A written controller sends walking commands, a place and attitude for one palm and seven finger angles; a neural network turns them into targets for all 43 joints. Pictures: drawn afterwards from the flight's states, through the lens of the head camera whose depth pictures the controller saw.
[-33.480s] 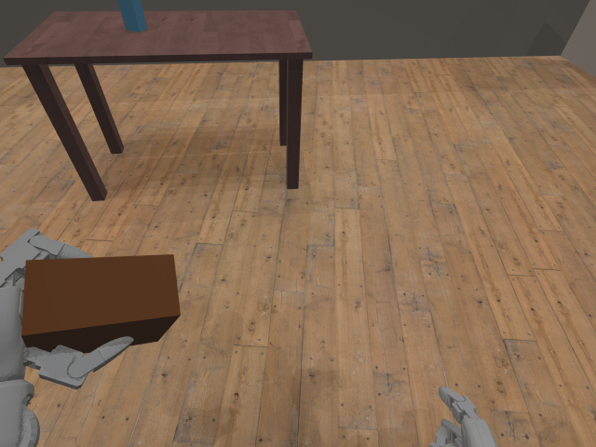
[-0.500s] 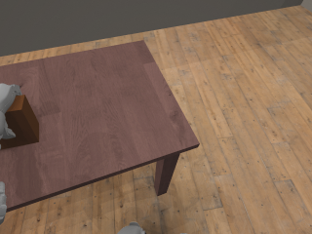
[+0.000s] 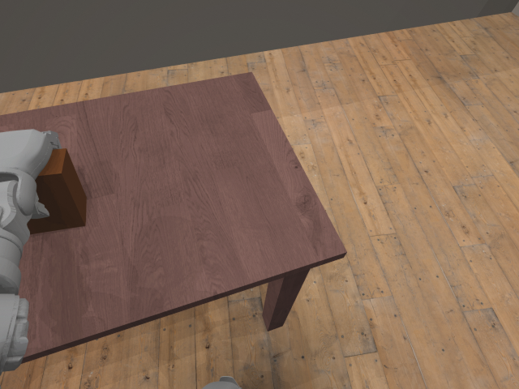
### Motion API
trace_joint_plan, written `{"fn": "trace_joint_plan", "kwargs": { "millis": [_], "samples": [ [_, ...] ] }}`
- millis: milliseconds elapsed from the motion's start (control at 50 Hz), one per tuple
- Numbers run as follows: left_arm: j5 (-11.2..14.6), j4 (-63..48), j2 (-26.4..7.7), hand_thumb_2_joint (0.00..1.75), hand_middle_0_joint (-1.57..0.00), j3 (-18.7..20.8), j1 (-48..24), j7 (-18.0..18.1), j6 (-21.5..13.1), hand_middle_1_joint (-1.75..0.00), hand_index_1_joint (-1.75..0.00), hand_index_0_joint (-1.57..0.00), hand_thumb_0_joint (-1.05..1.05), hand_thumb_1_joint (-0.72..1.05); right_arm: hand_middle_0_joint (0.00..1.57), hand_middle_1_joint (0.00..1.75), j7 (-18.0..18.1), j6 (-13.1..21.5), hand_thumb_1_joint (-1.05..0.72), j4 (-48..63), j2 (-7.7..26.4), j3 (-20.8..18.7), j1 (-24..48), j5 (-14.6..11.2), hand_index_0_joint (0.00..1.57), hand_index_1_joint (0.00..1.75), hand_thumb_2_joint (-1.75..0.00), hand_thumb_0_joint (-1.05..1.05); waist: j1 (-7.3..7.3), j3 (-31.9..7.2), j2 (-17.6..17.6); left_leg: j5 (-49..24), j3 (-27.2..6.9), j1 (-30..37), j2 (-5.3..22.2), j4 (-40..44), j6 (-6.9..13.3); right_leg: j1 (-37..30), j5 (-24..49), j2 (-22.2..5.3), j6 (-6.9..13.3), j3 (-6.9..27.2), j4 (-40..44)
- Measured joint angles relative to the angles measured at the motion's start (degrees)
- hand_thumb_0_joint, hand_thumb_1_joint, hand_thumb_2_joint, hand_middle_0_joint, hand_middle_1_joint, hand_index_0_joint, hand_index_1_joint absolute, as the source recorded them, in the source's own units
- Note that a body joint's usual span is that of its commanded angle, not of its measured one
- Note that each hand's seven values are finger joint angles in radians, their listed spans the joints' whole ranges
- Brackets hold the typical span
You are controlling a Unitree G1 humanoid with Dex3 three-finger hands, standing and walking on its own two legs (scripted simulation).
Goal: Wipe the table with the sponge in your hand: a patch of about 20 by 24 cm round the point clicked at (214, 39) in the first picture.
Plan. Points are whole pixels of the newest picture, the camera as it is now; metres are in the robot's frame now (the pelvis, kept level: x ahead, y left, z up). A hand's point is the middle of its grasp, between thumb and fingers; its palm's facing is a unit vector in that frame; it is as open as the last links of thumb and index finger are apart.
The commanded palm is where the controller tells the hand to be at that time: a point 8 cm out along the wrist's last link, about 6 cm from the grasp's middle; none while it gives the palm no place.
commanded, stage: slide across to the middle lane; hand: left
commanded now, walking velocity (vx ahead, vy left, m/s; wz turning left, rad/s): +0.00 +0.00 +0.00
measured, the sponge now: (41, 202) +0.39 +0.39 +0.01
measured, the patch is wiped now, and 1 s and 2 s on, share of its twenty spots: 0.30 0.40 0.60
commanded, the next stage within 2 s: wipe back along the middle lane in 0.36 s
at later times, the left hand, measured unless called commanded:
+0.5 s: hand (69, 171) +0.42 +0.33 +0.06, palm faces -0.13 +0.01 -0.99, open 10.4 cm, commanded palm +0.41 +0.30 +0.10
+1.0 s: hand (82, 190) +0.39 +0.30 +0.06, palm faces -0.05 -0.01 -1.00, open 10.4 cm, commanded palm +0.35 +0.28 +0.08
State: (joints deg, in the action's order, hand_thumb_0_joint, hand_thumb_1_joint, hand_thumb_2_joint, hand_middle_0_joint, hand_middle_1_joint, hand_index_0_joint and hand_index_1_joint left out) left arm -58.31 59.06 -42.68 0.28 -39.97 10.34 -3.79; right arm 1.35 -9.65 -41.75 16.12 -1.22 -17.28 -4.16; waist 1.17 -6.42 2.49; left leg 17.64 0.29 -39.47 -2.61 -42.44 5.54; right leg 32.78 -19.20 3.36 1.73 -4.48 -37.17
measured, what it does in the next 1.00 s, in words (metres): stands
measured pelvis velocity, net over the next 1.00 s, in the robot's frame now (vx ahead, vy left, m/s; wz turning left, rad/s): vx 0.02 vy -0.02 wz -0.01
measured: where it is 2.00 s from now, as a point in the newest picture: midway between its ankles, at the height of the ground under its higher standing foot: outside the picture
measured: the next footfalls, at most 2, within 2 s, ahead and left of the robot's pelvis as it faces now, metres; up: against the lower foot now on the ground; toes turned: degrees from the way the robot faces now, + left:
none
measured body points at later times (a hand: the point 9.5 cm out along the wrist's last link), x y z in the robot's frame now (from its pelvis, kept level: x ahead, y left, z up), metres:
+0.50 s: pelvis +0.02 -0.01 +0.01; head +0.08 -0.01 +0.46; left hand +0.42 +0.33 +0.11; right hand +0.11 -0.28 -0.11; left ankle +0.02 +0.05 -0.71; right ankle -0.02 -0.11 -0.71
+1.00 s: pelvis +0.02 -0.02 +0.02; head +0.05 -0.02 +0.47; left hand +0.38 +0.30 +0.11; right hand +0.14 -0.28 -0.11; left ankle +0.02 +0.05 -0.71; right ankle -0.02 -0.11 -0.71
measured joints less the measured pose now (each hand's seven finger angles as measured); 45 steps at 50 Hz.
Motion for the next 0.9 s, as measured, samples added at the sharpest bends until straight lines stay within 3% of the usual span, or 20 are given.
{"fn": "trace_joint_plan", "kwargs": {
  "millis": [260,540,900],
  "samples": [
    [0.5,-3.57,5.61,1.04,-0.69,-1.23,2.03,-0.61,3.24,-1.3,-1.3,-0.74,0.01,-0.55,0.21,0.3,-0.69,-1.04,-0.91,0.78,-0.54,-0.03,3.41,0.11,0.2,0.3,-0.9,0.01,-0.69,-0.02,0.22,-0.47,0.55,5.65,-0.37,4.45,-0.08,-5.3,0.54,-0.24,-0.03,0.99,4.14],
    [0.62,-5.42,7.23,1.04,-0.68,-1.97,3.99,-0.15,5.93,-1.31,-1.3,-0.73,0.01,-0.55,0.2,0.3,-1.13,-2.41,-0.91,0.58,0.21,-0.67,3.91,0.07,0.2,0.29,-0.9,0.01,-0.75,0.34,-0.19,-0.71,0.26,8.18,-0.04,6.5,-0.74,-7.9,0.94,0.22,0.67,0.99,6.45],
    [2.53,-15.05,11.4,1.04,-0.66,-1.83,14.27,2.58,10.1,-1.32,-1.32,-0.71,0.01,-0.53,0.2,0.3,-2.4,-3.57,-0.91,1.9,0.0,-0.44,4.33,-0.73,0.2,0.29,-0.9,0.01,-1.16,-0.64,0.55,-1.13,1.15,11.86,0.14,8.32,-0.96,-10.86,1.23,0.35,0.93,2.04,7.31]
  ]
}}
